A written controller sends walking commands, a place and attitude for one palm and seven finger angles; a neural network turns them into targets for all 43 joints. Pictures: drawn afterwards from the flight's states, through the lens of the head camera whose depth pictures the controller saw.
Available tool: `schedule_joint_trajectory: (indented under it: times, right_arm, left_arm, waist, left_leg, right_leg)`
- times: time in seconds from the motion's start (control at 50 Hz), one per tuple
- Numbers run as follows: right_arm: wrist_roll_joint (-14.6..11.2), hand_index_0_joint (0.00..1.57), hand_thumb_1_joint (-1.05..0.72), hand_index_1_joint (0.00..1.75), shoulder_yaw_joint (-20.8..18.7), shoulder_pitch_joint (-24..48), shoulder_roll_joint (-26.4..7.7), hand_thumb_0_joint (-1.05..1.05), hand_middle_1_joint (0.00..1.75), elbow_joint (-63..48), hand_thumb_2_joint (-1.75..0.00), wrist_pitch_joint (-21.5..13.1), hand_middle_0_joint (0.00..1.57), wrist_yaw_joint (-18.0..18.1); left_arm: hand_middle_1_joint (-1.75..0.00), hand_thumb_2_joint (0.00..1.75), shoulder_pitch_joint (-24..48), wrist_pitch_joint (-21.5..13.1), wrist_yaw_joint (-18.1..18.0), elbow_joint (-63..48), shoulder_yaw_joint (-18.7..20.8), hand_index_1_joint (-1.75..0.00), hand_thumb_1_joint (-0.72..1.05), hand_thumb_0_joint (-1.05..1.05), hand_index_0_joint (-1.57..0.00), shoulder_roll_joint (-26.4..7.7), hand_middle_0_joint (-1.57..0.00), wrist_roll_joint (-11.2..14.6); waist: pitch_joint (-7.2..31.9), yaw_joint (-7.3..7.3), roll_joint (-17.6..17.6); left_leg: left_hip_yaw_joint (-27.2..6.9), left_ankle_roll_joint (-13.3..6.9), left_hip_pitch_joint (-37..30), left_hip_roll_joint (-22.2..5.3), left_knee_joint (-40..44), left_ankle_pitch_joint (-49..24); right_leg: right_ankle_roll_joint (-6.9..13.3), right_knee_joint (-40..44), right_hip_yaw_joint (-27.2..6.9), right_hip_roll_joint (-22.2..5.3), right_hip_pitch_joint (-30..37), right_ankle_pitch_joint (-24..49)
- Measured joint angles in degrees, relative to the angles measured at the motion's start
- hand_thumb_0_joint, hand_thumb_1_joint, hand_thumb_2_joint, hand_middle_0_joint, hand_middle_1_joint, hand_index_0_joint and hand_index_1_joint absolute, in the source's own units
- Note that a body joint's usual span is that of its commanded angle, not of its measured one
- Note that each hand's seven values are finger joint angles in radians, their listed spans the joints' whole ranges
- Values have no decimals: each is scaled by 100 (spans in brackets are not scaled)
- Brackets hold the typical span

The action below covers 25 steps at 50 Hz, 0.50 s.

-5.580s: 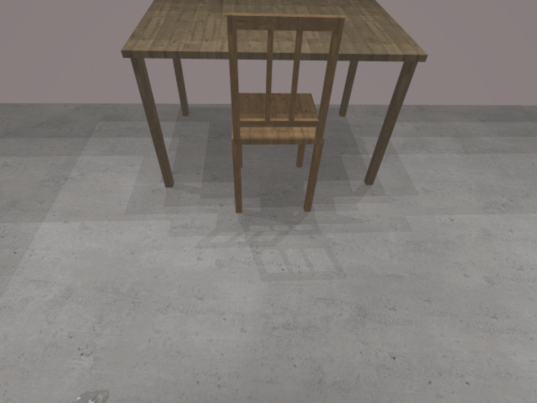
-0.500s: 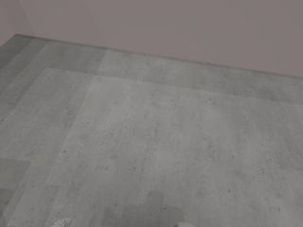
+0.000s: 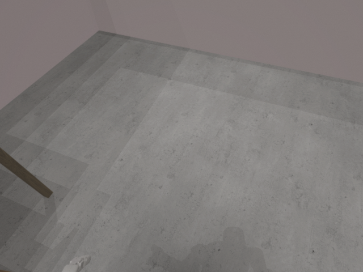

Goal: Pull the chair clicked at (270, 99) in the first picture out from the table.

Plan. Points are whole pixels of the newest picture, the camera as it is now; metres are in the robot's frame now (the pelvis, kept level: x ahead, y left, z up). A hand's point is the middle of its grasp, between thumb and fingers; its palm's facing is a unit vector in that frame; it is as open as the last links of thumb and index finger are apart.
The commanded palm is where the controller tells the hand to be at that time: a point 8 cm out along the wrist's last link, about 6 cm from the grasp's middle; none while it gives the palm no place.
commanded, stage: turn to face it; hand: left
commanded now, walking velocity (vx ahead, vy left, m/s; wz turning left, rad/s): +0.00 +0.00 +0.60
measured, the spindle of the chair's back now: out of the picture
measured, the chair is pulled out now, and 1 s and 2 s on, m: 0.00 0.00 0.00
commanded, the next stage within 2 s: take the last steps up to it in 1.66 s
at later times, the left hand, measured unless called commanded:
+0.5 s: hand out of the picture -0.06 +0.17 -0.16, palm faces +0.38 -0.88 -0.29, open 7.3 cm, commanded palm none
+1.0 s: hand out of the picture -0.03 +0.25 -0.16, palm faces +0.60 -0.76 -0.25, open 7.4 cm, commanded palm none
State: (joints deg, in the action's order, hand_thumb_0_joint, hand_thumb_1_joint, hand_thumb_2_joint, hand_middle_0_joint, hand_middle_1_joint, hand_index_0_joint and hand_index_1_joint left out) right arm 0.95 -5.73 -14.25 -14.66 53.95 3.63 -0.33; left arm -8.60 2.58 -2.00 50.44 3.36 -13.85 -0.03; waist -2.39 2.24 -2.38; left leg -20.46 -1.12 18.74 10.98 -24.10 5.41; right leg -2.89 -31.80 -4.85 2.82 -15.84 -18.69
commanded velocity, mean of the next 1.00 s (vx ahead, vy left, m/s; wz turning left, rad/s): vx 0.00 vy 0.00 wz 0.60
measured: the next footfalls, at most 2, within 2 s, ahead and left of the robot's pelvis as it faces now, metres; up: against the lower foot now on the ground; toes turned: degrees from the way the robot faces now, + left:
right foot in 0.02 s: +0.03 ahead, -0.12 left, +0.00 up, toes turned +6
left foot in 0.58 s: -0.03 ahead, +0.09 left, +0.00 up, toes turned +31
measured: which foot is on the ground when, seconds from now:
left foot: down 0.00-0.00, up 0.02-0.56, down 0.58-1.00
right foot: up 0.00-0.00, down 0.02-0.58, up 0.60-1.00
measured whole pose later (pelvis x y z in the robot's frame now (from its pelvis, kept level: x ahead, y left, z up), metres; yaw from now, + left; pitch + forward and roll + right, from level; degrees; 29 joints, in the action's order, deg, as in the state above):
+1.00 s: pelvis -0.01 +0.01 +0.00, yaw +37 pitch +1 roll -1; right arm 0.9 -2.7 -13.7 -11.7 52.7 1.5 -0.2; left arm -6.5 3.5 -1.1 49.6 3.4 -15.0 -0.7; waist -4.0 1.8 1.6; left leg -5.5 -3.4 11.9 4.4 -25.8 14.0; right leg -7.2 -57.9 -0.9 -4.6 -26.8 -22.1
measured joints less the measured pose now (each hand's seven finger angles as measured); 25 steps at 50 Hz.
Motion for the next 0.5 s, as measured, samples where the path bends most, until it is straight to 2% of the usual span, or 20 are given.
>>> schedule_joint_trajectory:
  times: [0.02, 0.04, 0.08, 0.14, 0.2, 0.28, 0.36, 0.42, 0.5]
  right_arm:
    - [-25, 20, -90, 30, -12, 39, -7, 0, 30, -36, -90, 7, 20, -4]
    - [-29, 20, -90, 30, -30, 108, -41, 0, 30, -48, -90, 11, 20, 7]
    - [17, 20, -90, 30, -59, 148, -109, 0, 30, -101, -90, 5, 20, 10]
    - [35, 20, -90, 30, -65, 105, -189, 0, 30, -143, -90, -10, 20, -50]
    - [24, 19, -91, 30, -52, 75, -251, 0, 30, -115, -90, 22, 20, -88]
    - [24, 19, -91, 30, -17, 153, -283, 0, 30, -7, -90, 142, 19, -92]
    - [22, 19, -91, 30, 31, 363, -248, 0, 30, 42, -90, 201, 19, -97]
    - [13, 19, -91, 30, 88, 576, -185, 0, 30, 19, -90, 192, 19, -106]
    - [-15, 19, -91, 30, 188, 890, -71, 0, 30, -88, -90, 128, 19, -130]
  left_arm:
    - [-30, 90, -74, -38, 0, -36, -4, -30, 91, 1, -20, -39, -20, -14]
    - [-30, 90, -99, -50, -12, -12, -7, -30, 91, 1, -20, -18, -20, -46]
    - [-30, 90, -148, 2, -14, 33, -64, -30, 91, 1, -20, 41, -20, -67]
    - [-30, 90, -240, -18, 22, 43, -119, -30, 91, 1, -20, 125, -20, -49]
    - [-30, 90, -285, -135, 53, 1, -185, -30, 91, 1, -20, 238, -20, -45]
    - [-30, 90, -396, -250, 75, -63, -272, -30, 91, 1, -20, 409, -20, -65]
    - [-30, 90, -558, -266, 53, -63, -259, -30, 92, 0, -20, 452, -20, -95]
    - [-30, 90, -689, -231, 54, -19, -240, -30, 92, 0, -20, 390, -20, -127]
    - [-30, 90, -842, -163, 56, 67, -176, -30, 92, 1, -20, 233, -20, -157]
  waist:
    - [38, -57, 70]
    - [21, -90, 26]
    - [-7, -28, -22]
    - [-3, 29, 19]
    - [-40, 50, 48]
    - [-102, -7, 77]
    - [-191, -95, 74]
    - [-268, -180, 97]
    - [-368, -350, 198]
  left_leg:
    - [139, 67, 187, 28, -313, 323]
    - [350, 190, 423, -44, -875, 918]
    - [827, 312, 876, -166, -2173, 1593]
    - [1425, 459, 1244, -511, -3585, 1556]
    - [1656, 593, 1305, -871, -4234, 1373]
    - [1728, 702, 1177, -1168, -4435, 1353]
    - [1806, 719, 968, -1301, -4209, 1507]
    - [1982, 681, 754, -1324, -3737, 1689]
    - [2326, 550, 331, -1277, -2655, 1900]
  right_leg:
    - [153, 463, -32, -79, 183, 110]
    - [308, 509, 21, -44, 186, 271]
    - [455, 536, 220, -93, 295, 356]
    - [505, 691, 511, -273, 546, 352]
    - [526, 675, 821, -431, 695, 261]
    - [525, 538, 1173, -620, 761, 104]
    - [499, 422, 1478, -750, 750, 0]
    - [458, 337, 1684, -842, 714, -59]
    - [350, 134, 1925, -979, 627, -173]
